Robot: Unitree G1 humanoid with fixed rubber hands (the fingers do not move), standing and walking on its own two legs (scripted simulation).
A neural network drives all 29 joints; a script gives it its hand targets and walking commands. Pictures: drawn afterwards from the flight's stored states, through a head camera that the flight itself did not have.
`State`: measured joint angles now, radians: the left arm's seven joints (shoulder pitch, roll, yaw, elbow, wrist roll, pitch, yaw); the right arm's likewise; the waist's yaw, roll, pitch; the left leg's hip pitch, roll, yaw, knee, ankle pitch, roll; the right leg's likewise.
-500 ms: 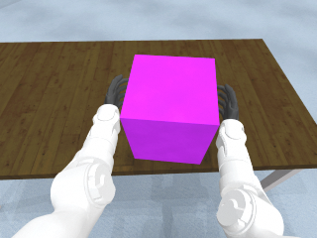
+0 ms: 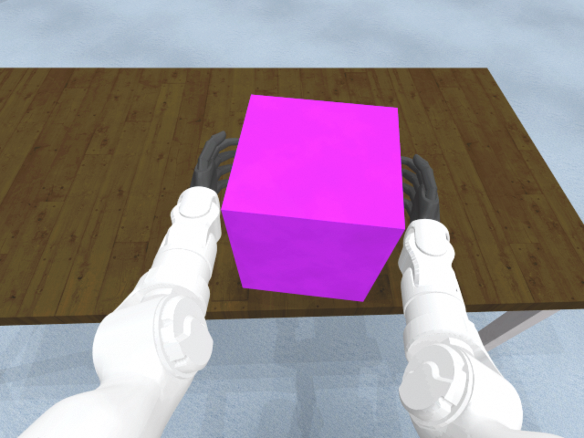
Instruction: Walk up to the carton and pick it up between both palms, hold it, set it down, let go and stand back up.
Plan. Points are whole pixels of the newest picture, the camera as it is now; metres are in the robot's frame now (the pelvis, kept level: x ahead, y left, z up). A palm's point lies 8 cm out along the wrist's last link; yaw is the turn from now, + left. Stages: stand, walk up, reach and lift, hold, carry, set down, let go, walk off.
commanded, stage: set down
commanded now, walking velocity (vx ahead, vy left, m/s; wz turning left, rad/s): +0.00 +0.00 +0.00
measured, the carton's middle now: (312, 207) +0.46 -0.02 +0.01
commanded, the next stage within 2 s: none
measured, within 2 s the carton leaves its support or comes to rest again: neither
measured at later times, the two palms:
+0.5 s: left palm (208, 188) +0.46 +0.13 +0.07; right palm (420, 213) +0.41 -0.17 +0.06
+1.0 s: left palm (209, 189) +0.46 +0.13 +0.06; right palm (419, 213) +0.41 -0.17 +0.06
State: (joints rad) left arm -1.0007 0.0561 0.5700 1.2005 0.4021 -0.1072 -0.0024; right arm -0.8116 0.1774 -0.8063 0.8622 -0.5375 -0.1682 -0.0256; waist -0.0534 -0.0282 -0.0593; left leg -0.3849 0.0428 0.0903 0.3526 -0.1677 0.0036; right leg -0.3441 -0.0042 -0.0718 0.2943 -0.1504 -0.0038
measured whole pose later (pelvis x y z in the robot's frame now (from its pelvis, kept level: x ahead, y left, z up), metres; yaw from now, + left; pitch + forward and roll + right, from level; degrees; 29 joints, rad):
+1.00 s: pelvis +0.00 +0.00 +0.00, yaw +0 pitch +13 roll -1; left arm -0.99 0.01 0.67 1.10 0.49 -0.14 -0.04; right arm -0.82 0.20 -0.83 0.81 -0.57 -0.20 -0.01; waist -0.06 -0.04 -0.03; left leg -0.42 0.05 0.08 0.36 -0.17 0.00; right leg -0.38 0.00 -0.09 0.31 -0.16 -0.01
